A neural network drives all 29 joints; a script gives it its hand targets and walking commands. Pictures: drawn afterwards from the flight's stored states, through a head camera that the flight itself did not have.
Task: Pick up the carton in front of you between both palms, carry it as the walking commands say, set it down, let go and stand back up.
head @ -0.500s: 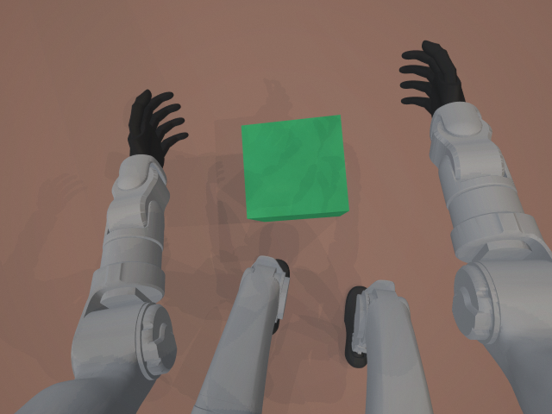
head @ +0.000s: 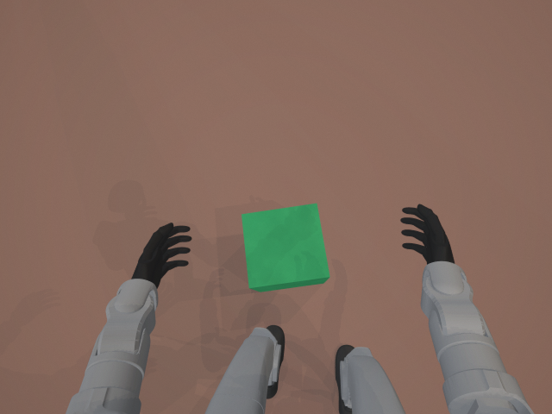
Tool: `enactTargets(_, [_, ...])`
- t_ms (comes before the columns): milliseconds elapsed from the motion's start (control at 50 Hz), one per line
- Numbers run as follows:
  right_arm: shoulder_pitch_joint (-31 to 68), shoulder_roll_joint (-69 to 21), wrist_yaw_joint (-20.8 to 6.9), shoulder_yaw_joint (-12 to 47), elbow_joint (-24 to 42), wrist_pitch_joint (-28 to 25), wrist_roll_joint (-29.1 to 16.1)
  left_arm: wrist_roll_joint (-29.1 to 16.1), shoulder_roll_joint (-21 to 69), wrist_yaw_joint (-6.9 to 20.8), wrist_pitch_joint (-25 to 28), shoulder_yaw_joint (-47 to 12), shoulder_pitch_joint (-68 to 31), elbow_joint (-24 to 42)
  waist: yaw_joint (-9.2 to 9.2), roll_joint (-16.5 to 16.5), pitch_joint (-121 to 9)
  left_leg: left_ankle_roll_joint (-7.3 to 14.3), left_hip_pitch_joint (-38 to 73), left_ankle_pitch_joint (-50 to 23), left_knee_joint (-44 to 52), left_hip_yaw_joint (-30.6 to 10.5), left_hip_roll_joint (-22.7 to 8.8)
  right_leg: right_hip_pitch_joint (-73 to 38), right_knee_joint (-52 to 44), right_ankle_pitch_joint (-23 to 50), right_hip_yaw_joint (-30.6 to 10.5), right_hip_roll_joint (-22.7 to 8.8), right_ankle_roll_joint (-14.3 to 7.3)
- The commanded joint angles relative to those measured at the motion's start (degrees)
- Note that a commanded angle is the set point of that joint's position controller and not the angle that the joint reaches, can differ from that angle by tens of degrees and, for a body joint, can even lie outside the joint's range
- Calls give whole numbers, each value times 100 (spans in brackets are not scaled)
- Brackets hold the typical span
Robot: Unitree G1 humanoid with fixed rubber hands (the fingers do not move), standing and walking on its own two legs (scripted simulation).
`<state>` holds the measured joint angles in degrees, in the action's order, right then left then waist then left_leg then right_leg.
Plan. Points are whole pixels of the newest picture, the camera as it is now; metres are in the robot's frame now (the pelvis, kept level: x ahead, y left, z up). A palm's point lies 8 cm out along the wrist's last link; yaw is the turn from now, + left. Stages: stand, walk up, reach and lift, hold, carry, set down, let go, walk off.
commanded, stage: let go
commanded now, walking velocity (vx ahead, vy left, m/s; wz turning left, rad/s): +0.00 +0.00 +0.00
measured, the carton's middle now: (286, 251) +0.40 +0.09 -0.59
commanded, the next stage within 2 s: stand in 0.90 s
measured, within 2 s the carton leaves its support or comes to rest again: neither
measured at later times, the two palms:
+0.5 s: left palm (146, 327) +0.20 +0.21 -0.01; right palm out of the picture +0.23 -0.25 -0.01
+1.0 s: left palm (115, 336) +0.19 +0.25 -0.02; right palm out of the picture +0.19 -0.26 -0.02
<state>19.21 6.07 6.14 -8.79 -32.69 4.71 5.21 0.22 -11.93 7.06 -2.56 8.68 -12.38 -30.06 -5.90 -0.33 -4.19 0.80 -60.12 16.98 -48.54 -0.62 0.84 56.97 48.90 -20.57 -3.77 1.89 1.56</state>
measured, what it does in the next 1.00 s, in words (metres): rises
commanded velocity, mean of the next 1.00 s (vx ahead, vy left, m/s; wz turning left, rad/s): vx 0.00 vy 0.00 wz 0.00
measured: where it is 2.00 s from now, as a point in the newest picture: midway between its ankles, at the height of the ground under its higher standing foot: (308, 384)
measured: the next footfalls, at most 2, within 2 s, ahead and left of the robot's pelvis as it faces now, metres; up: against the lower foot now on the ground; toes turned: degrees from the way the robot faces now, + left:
none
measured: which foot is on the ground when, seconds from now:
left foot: down 0.00-1.00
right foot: down 0.00-1.00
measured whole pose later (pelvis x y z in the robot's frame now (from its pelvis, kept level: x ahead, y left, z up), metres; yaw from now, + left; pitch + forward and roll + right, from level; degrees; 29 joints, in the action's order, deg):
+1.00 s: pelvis +0.04 -0.01 +0.05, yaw +2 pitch -2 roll +0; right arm -11.7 14.0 0.2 -1.6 -33.9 3.2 2.6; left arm 2.0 -15.9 -0.5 -6.4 2.3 11.5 -28.6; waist -0.3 1.6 1.7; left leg -0.1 -12.0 15.5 -29.5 -2.4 1.1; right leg 8.1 28.9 -18.8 -2.3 1.0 0.0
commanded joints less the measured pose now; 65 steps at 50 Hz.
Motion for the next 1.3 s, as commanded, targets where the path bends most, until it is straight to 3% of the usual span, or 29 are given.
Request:
enactTargets(0, [10, 411, -104, 57, 631, -270, -86, -119, -508, -25, 191, -139, 506, 648, -83, -92, -2875, -208, 3747, -2096, 641, -128, 16, -1157, -795, 661, 401, 239, -49])
enactTargets(120, [-1263, 649, -299, 129, 568, -530, -157, -251, -386, -195, 345, -460, 1664, 1013, 64, -226, -2243, -289, 5193, -3403, 1132, -315, -40, -1813, -1440, 1196, 385, 247, -112])
enactTargets(180, [-1733, 742, -374, 173, 587, -624, -187, -257, -381, -263, 387, -533, 2003, 1127, 177, -163, -1851, -317, 5606, -3711, 1414, -313, -27, -2364, -1811, 1527, 377, 230, -101])
enactTargets(280, [-2382, 835, -510, 306, 743, -633, -289, -229, -466, -313, 352, -570, 2394, 1115, 360, 175, -1040, -289, 5482, -3117, 1991, -156, 105, -3741, -2327, 2201, 290, 134, -56])
enactTargets(380, [-2918, 897, -695, 426, 970, -457, -418, -163, -605, -299, 199, -534, 2482, 1051, 500, 311, -438, -214, 5477, -2412, 2374, -13, 219, -4503, -2630, 2596, 175, 13, 20])
enactTargets(580, [-2938, 978, -964, 594, 1401, 24, -547, 69, -655, -274, -270, -392, 2404, 975, 460, 147, 555, -128, 5716, -1441, 2540, 115, 311, -4711, -2953, 1957, 109, -121, 29])
enactTargets(660, [-2895, 1010, -960, 577, 1437, 160, -505, 131, -661, -255, -416, -366, 2333, 1019, 483, 213, 743, -118, 5903, -1329, 2484, 125, 319, -4556, -2985, 1698, 109, -142, -9])
enactTargets(680, [-3200, 1010, -847, 541, 1102, 4, -565, 258, -845, -401, -718, -324, 2112, 1437, 576, 63, 457, -156, 5794, -1216, 2321, 142, 474, -4888, -2764, 2282, 93, -140, -13])
enactTargets(720, [-3065, 1037, -772, 617, 1188, -11, -572, 202, -780, -493, -838, -415, 2198, 1361, 572, 257, 500, -126, 5633, -1175, 2276, 135, 455, -4855, -2675, 2397, 102, -139, 22])
enactTargets(880, [-3002, 1140, -788, 538, 1231, 111, -531, 130, -649, -576, -1051, -513, 2171, 1473, 627, 201, 692, -163, 5528, -1076, 2380, 100, 354, -4871, -2712, 1811, 268, -20, -94])
enactTargets(900, [-2919, 1677, -589, 435, 370, -84, -227, 140, -1242, -798, -551, -343, 2032, 656, 477, 857, 706, -185, 4763, -1107, 2220, -176, -215, -4330, -2639, 938, 88, -318, -5])
enactTargets(960, [-2989, 1835, -506, 357, 97, -344, -176, 221, -1203, -827, -78, -390, 2112, 411, 640, 236, 554, -80, 4741, -166, 2419, -334, -284, -4250, -2674, -29, -160, -378, -128])
enactTargets(1000, [-2801, 1814, -520, 372, -53, -419, -207, 217, -1140, -774, 56, -398, 2123, 249, 593, -117, 432, -26, 4529, 90, 2566, -479, -379, -4463, -2437, 274, -75, -327, -142])
enactTargets(1160, [-2719, 2007, -514, 370, -587, -515, -272, 202, -1406, -818, 278, -448, 2248, -417, 630, -152, 114, 39, 4949, -1448, 2388, -549, -488, -4711, -2410, 1375, -183, -457, -156])
enactTargets(1280, [-2730, 2165, -475, 410, -896, -529, -283, 183, -1516, -864, 316, -500, 2313, -783, 636, -94, 103, 56, 5149, -2012, 2354, -580, -531, -4789, -2420, 1741, -191, -510, -137])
